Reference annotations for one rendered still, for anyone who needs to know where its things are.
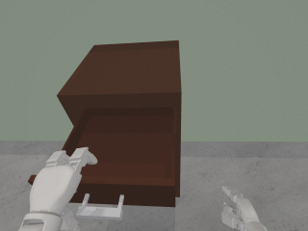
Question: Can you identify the right robot forearm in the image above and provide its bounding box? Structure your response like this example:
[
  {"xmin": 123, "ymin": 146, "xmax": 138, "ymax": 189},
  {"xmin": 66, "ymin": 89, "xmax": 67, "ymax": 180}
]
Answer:
[{"xmin": 243, "ymin": 220, "xmax": 268, "ymax": 231}]

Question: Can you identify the left robot forearm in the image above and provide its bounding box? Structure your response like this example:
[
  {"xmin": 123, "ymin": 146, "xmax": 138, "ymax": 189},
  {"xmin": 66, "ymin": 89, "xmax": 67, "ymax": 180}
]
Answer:
[{"xmin": 18, "ymin": 211, "xmax": 64, "ymax": 231}]

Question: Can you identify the drawer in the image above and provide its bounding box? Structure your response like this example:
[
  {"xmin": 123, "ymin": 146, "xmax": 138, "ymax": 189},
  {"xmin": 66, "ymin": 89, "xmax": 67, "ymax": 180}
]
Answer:
[{"xmin": 27, "ymin": 107, "xmax": 176, "ymax": 208}]

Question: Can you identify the robot left hand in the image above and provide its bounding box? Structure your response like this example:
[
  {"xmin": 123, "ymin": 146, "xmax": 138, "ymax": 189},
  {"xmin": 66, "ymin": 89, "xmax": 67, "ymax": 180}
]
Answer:
[{"xmin": 29, "ymin": 147, "xmax": 98, "ymax": 231}]

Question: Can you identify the cabinet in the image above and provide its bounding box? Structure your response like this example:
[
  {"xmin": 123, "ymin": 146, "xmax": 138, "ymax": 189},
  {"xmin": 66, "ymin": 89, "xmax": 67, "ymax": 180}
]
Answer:
[{"xmin": 57, "ymin": 40, "xmax": 182, "ymax": 197}]

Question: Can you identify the robot right hand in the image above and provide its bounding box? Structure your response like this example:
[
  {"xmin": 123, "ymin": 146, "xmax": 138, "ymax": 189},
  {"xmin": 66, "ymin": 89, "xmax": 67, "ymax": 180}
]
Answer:
[{"xmin": 221, "ymin": 185, "xmax": 260, "ymax": 231}]

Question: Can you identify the handle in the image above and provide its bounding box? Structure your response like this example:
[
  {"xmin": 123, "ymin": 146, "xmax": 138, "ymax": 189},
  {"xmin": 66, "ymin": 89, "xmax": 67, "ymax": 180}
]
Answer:
[{"xmin": 76, "ymin": 193, "xmax": 124, "ymax": 220}]

